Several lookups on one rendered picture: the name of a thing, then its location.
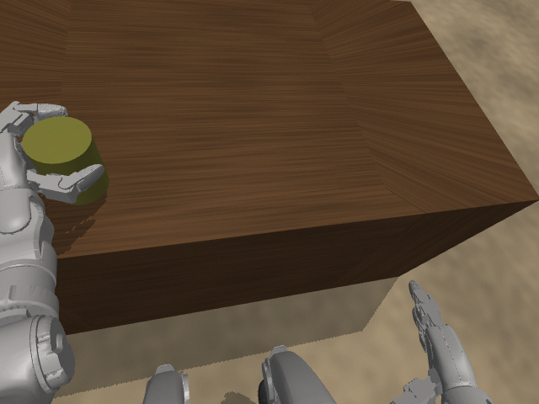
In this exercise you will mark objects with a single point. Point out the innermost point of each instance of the left robot hand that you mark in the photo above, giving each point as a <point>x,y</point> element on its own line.
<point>16,169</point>

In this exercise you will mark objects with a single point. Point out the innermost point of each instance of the left robot arm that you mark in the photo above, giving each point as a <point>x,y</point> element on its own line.
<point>35,357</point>

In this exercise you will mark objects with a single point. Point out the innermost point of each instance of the right robot hand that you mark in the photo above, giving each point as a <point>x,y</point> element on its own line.
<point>449,365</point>

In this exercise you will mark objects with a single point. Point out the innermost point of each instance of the right robot arm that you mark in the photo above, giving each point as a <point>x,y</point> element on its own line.
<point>465,395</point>

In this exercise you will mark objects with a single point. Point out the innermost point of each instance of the can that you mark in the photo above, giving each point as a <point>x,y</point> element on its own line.
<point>65,145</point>

